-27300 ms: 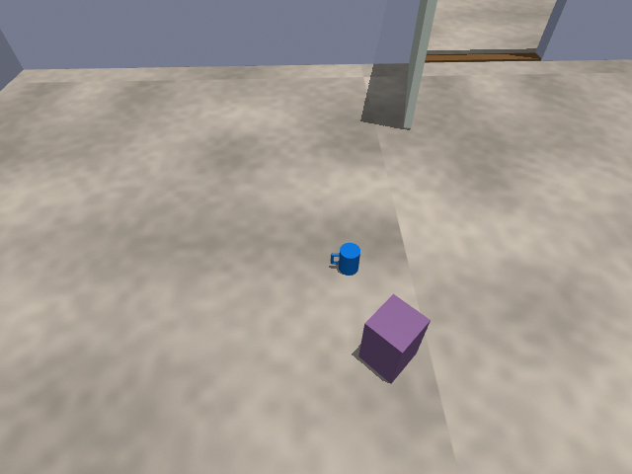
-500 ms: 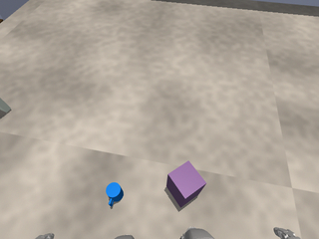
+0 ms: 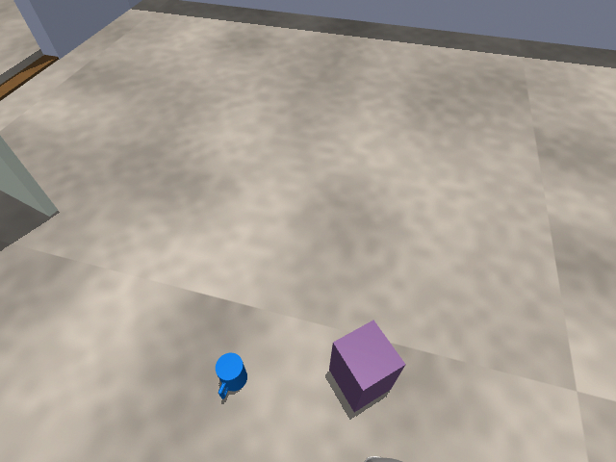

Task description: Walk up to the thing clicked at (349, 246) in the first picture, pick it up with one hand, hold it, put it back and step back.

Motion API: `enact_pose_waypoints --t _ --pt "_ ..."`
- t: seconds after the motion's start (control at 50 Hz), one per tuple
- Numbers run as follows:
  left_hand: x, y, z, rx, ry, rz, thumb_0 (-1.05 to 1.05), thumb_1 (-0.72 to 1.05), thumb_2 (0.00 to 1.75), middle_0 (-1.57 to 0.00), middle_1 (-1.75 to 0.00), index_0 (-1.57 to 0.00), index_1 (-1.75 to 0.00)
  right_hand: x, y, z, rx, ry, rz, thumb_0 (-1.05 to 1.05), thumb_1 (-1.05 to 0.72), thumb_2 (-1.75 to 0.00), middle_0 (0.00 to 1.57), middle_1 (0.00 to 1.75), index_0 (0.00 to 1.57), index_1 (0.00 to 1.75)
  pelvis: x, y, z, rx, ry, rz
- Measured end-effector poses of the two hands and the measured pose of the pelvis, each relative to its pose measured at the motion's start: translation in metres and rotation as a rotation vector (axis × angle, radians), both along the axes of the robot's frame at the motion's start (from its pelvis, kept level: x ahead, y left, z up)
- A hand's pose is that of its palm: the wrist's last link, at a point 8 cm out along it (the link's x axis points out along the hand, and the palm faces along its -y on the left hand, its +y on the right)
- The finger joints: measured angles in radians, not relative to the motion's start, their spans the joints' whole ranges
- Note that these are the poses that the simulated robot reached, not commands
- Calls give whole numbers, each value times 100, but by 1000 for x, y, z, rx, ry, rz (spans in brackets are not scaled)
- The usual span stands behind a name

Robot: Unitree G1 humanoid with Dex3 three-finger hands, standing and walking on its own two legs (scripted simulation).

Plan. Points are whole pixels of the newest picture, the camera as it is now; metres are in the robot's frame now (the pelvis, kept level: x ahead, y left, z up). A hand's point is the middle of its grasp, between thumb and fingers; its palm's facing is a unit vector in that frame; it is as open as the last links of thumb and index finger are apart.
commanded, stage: walk up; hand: left
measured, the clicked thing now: (229, 377) +0.44 +0.26 -0.70
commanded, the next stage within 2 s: none
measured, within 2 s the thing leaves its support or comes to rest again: neither
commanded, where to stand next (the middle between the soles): +0.07 +0.02 m, yaw -2 degrees
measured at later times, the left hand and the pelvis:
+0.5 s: hand out of the picture +0.08 +0.27 -0.13, palm faces +0.01 -0.93 -0.36, open 7.4 cm; pelvis +0.00 +0.01 +0.02, yaw -1 degrees
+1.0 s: hand out of the picture +0.03 +0.32 -0.16, palm faces -0.04 -0.93 -0.36, open 7.4 cm; pelvis -0.08 +0.05 +0.00, yaw +0 degrees
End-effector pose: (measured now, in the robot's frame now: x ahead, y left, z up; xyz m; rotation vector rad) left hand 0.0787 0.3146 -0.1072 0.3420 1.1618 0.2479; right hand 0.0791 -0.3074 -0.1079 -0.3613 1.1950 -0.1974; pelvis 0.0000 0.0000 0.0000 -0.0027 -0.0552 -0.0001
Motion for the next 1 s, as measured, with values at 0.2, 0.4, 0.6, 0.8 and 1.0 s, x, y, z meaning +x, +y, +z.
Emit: enact_pose_waypoints --t 0.2,0.4,0.6,0.8,1.0 --pt "-34 -2 12 -27 56 19 1 90 90 -21 -30 -20 -30 8 19 7 54 -29 23 1 -90 -90 21 30 20 29 -5 7 16 7 9 2" --pt "-17 -2 17 -42 39 14 1 90 90 -21 -30 -20 -30 5 29 11 69 -8 -2 1 -90 -90 21 30 20 30 0 12 24 9 12 -9" --pt "7 6 15 2 14 -18 1 90 90 -21 -30 -20 -30 -4 10 7 30 6 -63 1 -90 -90 21 30 20 30 -17 10 16 22 19 -8" --pt "0 29 5 47 -59 -86 1 90 90 -21 -30 -20 -30 -49 8 0 -34 23 -39 0 -91 -90 20 30 20 29 -65 30 -4 21 25 21" --pt "-52 51 -11 -31 17 -57 1 90 90 -21 -30 -20 -30 -150 42 16 -70 126 -93 1 -90 -90 21 30 21 30 -79 51 3 7 10 5"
